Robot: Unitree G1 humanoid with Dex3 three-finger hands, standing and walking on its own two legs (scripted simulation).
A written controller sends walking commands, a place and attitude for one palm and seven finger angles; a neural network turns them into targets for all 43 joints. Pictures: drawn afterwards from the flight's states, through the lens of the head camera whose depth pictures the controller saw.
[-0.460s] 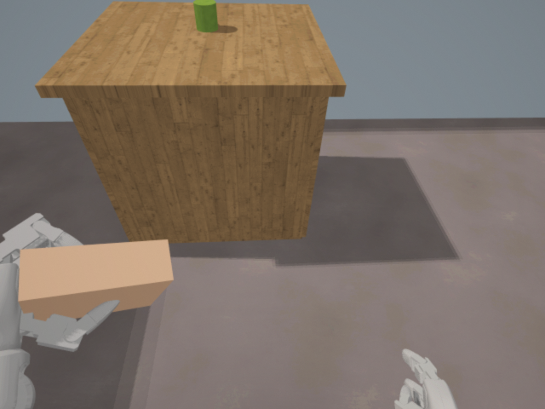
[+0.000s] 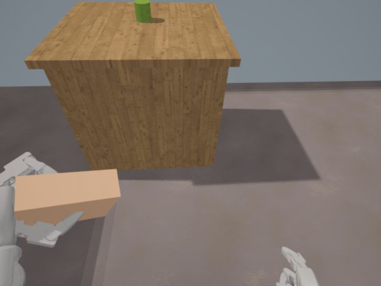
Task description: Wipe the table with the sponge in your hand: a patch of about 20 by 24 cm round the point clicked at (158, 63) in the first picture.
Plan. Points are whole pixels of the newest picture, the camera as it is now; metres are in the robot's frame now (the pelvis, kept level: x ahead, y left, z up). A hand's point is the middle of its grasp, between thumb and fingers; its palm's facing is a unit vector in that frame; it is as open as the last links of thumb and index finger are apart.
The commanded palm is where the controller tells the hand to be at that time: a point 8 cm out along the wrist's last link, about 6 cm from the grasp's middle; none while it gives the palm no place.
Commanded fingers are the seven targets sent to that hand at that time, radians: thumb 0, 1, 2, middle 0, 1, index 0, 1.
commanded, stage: walk to a spot facing it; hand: left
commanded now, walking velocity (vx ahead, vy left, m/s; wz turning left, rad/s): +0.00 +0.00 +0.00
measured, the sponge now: (84, 198) +0.23 +0.20 +0.13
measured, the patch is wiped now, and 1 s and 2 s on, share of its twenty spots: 0.00 0.00 0.00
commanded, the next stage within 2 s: none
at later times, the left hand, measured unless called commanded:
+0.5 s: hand (18, 225) +0.16 +0.26 +0.16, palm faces +0.50 -0.76 -0.42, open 9.1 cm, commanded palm +0.10 +0.29 +0.18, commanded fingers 0.00 0.10 1.30 -1.20 -1.60 -1.20 -1.60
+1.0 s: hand out of the picture +0.00 +0.28 +0.17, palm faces +0.75 -0.56 -0.36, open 9.1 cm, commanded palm -0.06 +0.29 +0.18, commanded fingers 0.00 0.10 1.30 -1.20 -1.60 -1.20 -1.60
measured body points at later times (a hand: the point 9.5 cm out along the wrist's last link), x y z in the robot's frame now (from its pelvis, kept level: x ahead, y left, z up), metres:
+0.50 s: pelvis -0.01 -0.01 -0.01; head +0.01 +0.00 +0.44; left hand +0.13 +0.30 +0.18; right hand +0.17 -0.20 -0.10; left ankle +0.05 +0.12 -0.74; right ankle +0.00 -0.12 -0.73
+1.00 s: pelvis -0.08 -0.03 -0.01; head -0.07 +0.00 +0.44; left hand -0.04 +0.31 +0.18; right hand +0.19 -0.17 -0.08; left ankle -0.14 +0.08 -0.74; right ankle -0.02 -0.12 -0.70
